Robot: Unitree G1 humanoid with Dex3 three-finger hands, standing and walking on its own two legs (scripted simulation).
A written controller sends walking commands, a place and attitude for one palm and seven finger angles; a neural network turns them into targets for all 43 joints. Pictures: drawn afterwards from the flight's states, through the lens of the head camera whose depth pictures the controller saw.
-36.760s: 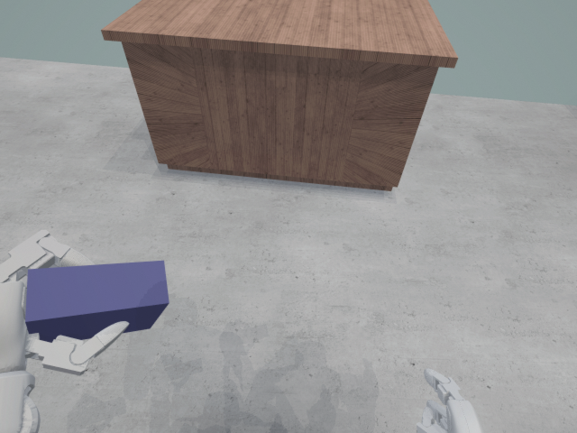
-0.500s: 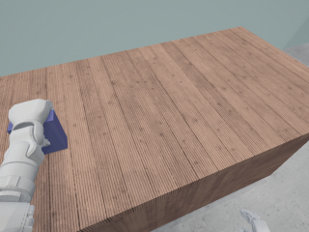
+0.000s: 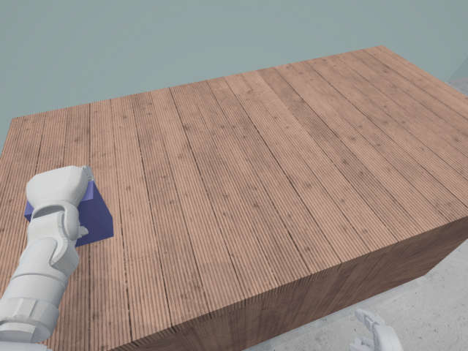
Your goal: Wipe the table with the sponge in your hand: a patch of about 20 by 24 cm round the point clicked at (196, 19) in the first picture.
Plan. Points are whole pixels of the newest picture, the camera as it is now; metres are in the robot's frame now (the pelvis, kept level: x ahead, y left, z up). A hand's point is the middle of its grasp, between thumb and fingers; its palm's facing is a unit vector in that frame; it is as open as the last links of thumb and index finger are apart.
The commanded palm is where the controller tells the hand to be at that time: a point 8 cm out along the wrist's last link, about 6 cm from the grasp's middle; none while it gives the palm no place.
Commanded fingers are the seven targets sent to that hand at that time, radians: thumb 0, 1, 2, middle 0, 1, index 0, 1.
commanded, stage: wipe back along the first lane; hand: left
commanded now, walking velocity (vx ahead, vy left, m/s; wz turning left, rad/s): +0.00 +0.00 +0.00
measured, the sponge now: (78, 223) +0.31 +0.34 +0.02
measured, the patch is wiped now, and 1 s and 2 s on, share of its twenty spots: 1.00 1.00 1.00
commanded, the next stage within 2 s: lift the sponge slowly off the table in 1.20 s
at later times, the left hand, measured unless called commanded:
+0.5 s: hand (74, 231) +0.27 +0.31 +0.06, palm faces -0.02 -0.05 -1.00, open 9.4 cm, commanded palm +0.24 +0.29 +0.10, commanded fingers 0.00 0.10 1.30 -1.20 -1.60 -1.20 -1.60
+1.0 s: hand (71, 258) +0.23 +0.29 +0.06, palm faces +0.01 -0.07 -1.00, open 9.3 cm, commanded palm +0.19 +0.27 +0.10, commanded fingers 0.00 0.10 1.30 -1.20 -1.60 -1.20 -1.60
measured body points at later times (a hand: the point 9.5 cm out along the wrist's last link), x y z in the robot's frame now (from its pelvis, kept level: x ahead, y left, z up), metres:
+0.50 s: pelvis +0.00 -0.01 +0.00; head -0.01 -0.04 +0.45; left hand +0.27 +0.31 +0.12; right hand +0.21 -0.24 -0.09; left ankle +0.01 +0.08 -0.74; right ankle -0.03 -0.12 -0.74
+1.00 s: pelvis +0.00 -0.01 +0.00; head -0.02 -0.05 +0.45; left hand +0.22 +0.29 +0.12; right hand +0.23 -0.24 -0.08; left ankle +0.01 +0.08 -0.74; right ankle -0.03 -0.12 -0.74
